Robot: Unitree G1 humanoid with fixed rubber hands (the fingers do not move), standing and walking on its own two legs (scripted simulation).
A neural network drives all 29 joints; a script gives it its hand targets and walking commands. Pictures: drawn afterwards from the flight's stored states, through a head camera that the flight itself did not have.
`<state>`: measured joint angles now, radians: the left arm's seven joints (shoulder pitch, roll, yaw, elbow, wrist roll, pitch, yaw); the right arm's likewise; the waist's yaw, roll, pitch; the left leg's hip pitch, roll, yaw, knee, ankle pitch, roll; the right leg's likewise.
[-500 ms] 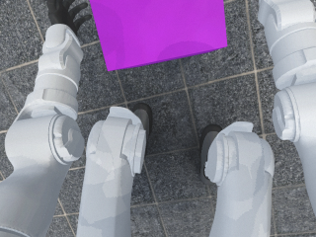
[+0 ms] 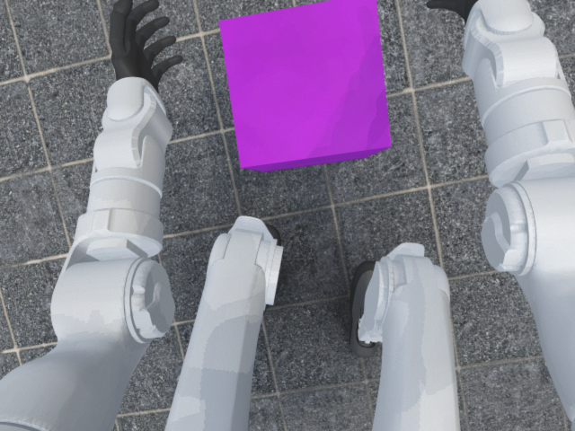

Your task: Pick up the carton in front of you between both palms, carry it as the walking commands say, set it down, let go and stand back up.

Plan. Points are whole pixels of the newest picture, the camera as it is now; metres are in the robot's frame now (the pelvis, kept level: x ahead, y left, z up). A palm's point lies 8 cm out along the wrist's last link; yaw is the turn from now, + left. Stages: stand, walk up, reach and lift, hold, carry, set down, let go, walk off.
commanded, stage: set down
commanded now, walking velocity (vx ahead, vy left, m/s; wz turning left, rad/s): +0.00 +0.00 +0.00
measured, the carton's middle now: (306, 103) +0.51 +0.06 -0.33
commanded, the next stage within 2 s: let go in 0.58 s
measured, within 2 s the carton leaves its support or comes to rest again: neither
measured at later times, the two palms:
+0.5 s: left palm (25, 17) +0.47 +0.25 +0.04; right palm out of the picture +0.59 -0.13 +0.04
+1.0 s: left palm out of the picture +0.39 +0.25 +0.16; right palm out of the picture +0.45 -0.16 +0.15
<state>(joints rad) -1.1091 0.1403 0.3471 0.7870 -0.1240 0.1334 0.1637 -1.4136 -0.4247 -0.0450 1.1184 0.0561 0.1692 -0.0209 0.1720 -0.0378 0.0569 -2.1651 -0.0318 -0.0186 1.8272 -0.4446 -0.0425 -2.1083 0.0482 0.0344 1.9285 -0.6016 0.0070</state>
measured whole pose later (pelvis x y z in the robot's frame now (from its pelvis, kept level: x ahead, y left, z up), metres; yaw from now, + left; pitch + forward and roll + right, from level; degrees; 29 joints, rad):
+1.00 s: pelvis +0.07 +0.01 +0.25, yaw -3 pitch +33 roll -1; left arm -0.37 0.16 0.21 0.54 0.04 0.10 -0.11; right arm -0.52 -0.12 -0.20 0.61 -0.12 0.13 -0.11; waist 0.11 0.01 -0.07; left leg -1.17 0.00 -0.02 0.85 -0.26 0.00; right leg -1.11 0.05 0.08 0.87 -0.34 0.03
